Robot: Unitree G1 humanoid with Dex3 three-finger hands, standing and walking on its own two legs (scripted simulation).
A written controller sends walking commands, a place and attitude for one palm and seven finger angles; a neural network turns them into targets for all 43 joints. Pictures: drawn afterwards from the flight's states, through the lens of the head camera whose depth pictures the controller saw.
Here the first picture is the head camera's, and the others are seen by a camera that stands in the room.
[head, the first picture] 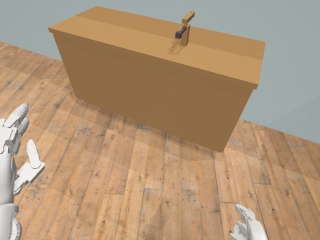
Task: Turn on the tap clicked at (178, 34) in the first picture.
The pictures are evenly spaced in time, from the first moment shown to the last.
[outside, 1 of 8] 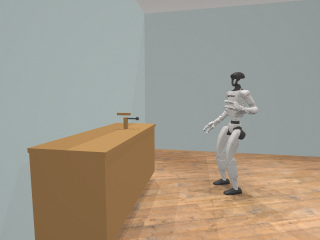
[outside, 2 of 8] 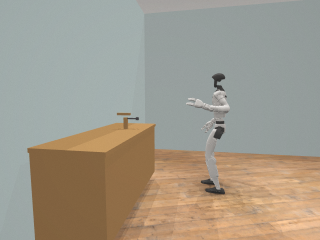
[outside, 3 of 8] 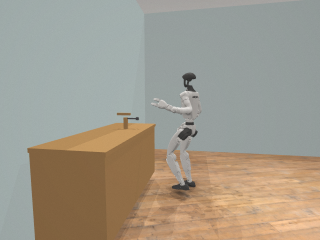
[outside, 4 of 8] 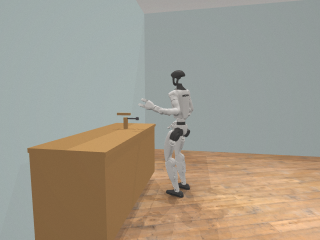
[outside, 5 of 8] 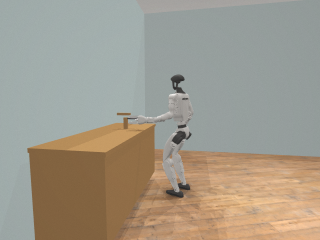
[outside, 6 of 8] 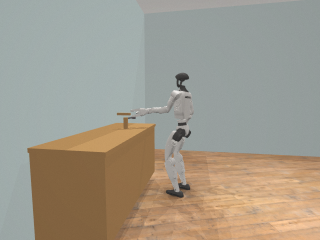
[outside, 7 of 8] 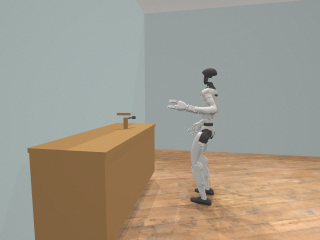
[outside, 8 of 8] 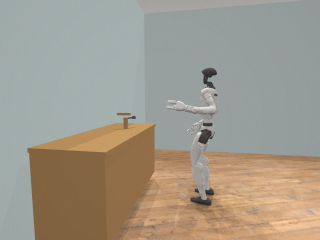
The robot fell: no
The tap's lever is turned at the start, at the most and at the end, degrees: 0 67 67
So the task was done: yes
